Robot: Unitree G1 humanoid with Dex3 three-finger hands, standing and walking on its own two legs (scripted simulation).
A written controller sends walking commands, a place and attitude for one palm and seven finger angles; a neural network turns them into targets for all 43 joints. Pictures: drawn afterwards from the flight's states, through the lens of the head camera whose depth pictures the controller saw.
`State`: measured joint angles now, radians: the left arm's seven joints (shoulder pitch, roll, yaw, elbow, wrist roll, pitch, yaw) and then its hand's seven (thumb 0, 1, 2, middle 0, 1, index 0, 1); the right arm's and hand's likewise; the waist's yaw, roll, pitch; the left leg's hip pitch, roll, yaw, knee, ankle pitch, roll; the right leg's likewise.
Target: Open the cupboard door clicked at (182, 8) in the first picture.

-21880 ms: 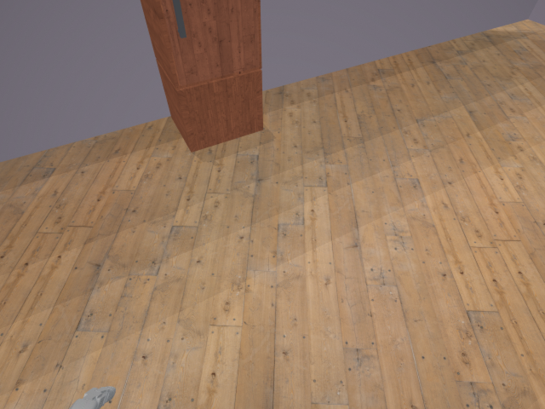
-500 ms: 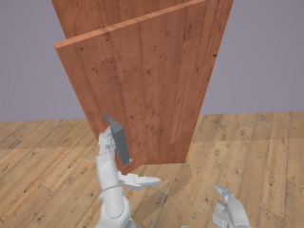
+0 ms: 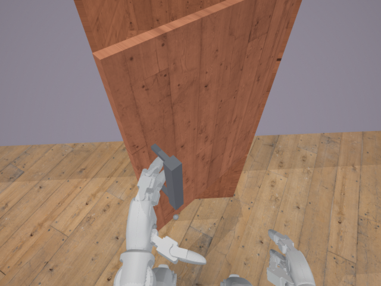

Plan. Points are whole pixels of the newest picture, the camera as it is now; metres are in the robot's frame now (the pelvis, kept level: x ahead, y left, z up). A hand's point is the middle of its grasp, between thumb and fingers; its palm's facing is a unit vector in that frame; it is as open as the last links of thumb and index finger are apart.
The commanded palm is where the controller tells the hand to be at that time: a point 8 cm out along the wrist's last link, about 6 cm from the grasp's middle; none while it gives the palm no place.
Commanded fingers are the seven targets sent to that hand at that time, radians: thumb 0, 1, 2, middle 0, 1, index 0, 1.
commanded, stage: slide the hand sideways off the handle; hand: left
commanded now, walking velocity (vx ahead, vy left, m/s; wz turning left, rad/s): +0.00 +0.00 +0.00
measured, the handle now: (167, 178) +0.32 +0.07 +0.06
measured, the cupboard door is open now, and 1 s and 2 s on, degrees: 39 39 39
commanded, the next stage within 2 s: draw the hand back to the body in 0.72 s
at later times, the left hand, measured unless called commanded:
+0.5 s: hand (146, 237) +0.20 +0.09 +0.06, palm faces +0.10 -0.99 -0.02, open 16.2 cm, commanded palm +0.16 +0.15 +0.06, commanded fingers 0.00 -0.50 0.30 -0.15 -0.30 -0.15 -0.30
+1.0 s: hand (122, 245) +0.18 +0.12 +0.09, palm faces +0.06 -1.00 -0.05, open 16.3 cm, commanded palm +0.14 +0.18 +0.10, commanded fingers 0.00 -0.50 0.30 -0.15 -0.30 -0.15 -0.30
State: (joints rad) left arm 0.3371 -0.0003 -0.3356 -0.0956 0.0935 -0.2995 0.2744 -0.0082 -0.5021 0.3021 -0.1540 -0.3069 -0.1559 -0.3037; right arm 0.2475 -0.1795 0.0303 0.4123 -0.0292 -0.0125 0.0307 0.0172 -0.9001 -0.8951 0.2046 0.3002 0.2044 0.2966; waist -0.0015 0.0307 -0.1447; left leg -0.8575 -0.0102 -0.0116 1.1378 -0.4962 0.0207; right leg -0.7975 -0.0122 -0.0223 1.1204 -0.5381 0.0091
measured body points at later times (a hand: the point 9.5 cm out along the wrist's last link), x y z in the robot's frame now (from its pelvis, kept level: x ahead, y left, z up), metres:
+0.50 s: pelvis +0.02 -0.03 -0.01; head +0.07 -0.03 +0.44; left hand +0.19 +0.15 +0.07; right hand +0.22 -0.24 -0.08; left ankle +0.04 +0.10 -0.65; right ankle +0.01 -0.13 -0.65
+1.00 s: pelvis +0.01 -0.03 -0.01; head +0.05 -0.03 +0.44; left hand +0.17 +0.18 +0.10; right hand +0.21 -0.24 -0.08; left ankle +0.04 +0.10 -0.65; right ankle +0.01 -0.13 -0.65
